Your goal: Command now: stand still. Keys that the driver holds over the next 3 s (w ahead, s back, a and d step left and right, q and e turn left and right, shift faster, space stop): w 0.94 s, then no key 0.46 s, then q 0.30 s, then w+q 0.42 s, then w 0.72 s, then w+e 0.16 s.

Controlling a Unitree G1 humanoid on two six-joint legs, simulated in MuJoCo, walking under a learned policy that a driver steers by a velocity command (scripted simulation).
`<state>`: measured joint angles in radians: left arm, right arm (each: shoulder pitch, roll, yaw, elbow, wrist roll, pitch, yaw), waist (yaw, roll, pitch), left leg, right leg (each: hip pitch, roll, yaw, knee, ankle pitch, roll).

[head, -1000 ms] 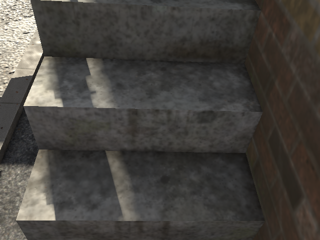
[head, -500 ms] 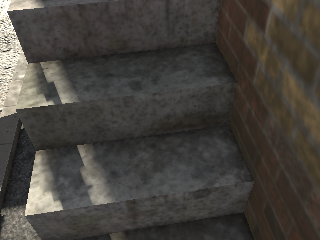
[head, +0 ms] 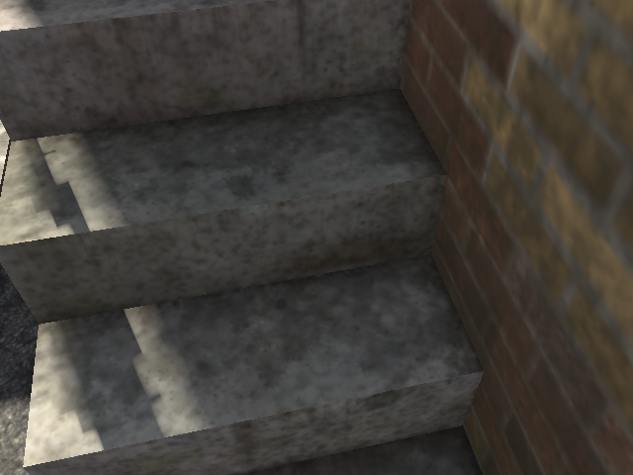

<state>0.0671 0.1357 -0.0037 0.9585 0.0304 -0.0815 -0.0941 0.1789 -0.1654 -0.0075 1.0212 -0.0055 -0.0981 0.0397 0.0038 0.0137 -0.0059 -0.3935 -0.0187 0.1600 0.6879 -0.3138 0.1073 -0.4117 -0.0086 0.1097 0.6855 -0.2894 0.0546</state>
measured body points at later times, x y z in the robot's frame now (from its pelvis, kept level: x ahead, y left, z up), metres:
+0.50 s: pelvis +0.01 +0.00 +0.00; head +0.02 +0.00 +0.45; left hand +0.15 +0.19 -0.13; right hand +0.11 -0.22 -0.14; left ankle +0.04 +0.06 -0.72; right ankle +0.05 -0.16 -0.72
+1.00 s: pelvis +0.01 -0.01 +0.01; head +0.01 +0.00 +0.46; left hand +0.12 +0.19 -0.14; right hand +0.05 -0.23 -0.15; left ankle +0.04 +0.06 -0.72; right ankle +0.05 -0.16 -0.72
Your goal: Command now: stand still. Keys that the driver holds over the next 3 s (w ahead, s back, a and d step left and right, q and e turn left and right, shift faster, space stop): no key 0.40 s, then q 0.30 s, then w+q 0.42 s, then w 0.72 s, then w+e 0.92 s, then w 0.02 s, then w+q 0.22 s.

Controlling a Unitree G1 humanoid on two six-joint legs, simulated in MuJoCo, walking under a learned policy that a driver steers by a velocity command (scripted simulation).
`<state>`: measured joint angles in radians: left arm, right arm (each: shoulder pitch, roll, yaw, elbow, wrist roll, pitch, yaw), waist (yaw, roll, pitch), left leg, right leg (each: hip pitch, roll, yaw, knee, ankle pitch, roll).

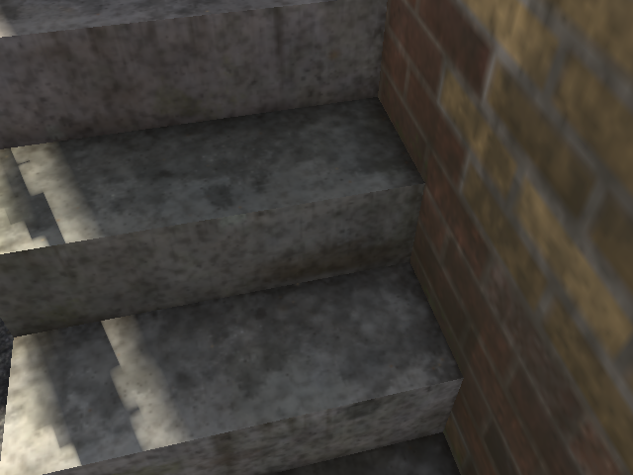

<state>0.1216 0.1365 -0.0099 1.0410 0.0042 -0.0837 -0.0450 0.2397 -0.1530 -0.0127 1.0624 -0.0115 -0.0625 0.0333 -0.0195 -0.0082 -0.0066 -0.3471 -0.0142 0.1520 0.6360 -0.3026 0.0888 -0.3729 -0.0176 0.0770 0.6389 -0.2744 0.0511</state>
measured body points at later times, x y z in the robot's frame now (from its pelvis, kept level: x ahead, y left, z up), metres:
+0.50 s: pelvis +0.00 -0.01 -0.01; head +0.01 -0.02 +0.44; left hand +0.10 +0.20 -0.15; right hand +0.05 -0.24 -0.16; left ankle +0.03 +0.06 -0.72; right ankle +0.04 -0.15 -0.72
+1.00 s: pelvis +0.02 +0.02 +0.00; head +0.03 +0.04 +0.45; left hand +0.09 +0.28 -0.13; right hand +0.08 -0.24 -0.14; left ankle -0.02 +0.11 -0.72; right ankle +0.02 -0.14 -0.50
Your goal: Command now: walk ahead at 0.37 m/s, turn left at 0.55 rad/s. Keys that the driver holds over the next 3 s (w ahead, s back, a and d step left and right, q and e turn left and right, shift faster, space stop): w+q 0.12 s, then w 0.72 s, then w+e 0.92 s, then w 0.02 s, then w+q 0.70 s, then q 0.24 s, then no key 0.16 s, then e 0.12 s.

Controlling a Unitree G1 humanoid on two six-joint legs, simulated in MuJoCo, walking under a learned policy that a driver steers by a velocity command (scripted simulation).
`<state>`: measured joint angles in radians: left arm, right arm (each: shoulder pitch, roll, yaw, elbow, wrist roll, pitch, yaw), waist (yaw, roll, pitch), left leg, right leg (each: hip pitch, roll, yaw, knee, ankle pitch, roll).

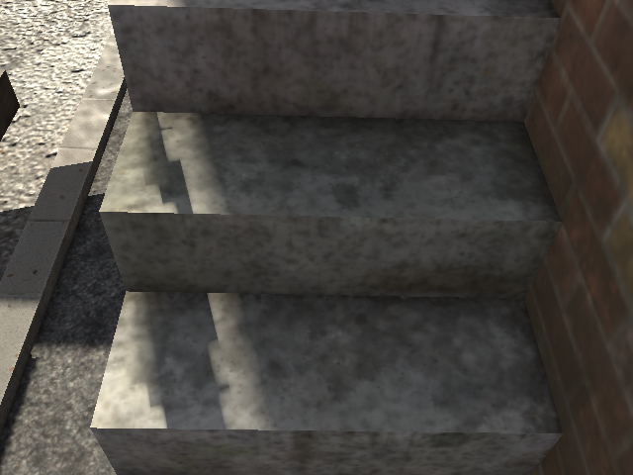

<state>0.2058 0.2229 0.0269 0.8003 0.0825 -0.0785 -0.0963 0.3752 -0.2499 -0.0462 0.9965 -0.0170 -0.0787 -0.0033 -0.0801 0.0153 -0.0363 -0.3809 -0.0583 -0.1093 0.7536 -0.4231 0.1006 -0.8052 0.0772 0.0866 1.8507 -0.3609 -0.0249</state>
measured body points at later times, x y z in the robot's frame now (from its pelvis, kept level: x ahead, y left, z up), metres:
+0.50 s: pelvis +0.20 -0.09 +0.15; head +0.22 -0.09 +0.59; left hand +0.21 +0.17 +0.02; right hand +0.26 -0.30 -0.01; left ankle +0.12 +0.04 -0.32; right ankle +0.25 -0.20 -0.52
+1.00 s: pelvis +0.44 +0.01 +0.32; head +0.47 +0.01 +0.77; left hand +0.44 +0.25 +0.17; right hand +0.65 -0.19 +0.22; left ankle +0.53 +0.12 -0.33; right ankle +0.33 -0.16 -0.18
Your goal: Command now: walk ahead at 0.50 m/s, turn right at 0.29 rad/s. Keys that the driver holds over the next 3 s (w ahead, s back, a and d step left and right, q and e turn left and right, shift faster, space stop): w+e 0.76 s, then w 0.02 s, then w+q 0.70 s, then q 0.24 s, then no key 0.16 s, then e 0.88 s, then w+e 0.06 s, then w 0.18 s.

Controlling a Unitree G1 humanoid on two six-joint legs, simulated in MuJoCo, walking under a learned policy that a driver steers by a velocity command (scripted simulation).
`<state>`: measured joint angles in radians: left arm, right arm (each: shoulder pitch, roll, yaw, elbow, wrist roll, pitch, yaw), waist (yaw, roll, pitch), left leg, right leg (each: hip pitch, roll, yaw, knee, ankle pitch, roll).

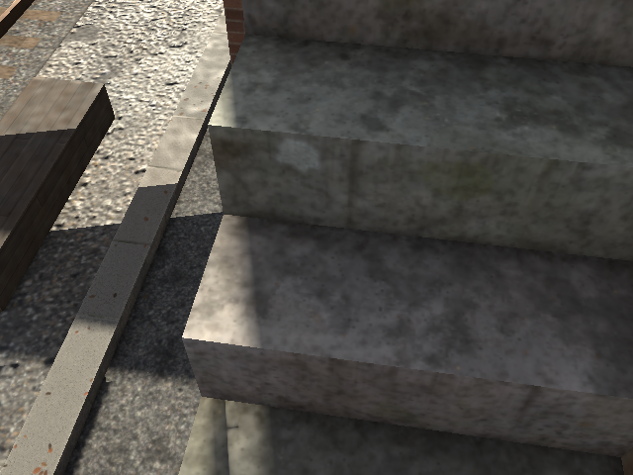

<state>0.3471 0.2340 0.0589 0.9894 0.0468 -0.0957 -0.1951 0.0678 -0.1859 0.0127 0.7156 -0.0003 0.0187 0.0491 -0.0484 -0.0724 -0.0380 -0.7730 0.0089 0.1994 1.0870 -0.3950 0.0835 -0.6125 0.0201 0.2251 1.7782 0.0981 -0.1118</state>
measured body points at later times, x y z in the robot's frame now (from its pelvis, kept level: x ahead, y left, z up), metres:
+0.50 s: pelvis +0.20 -0.05 +0.14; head +0.24 -0.02 +0.58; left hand +0.44 +0.08 +0.02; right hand +0.07 -0.22 +0.00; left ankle +0.11 +0.10 -0.62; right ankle +0.28 -0.18 -0.41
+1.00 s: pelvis +0.38 -0.16 +0.33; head +0.37 -0.14 +0.78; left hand +0.47 +0.05 +0.18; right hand +0.57 -0.42 +0.31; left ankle +0.51 -0.14 -0.26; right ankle +0.29 -0.18 -0.39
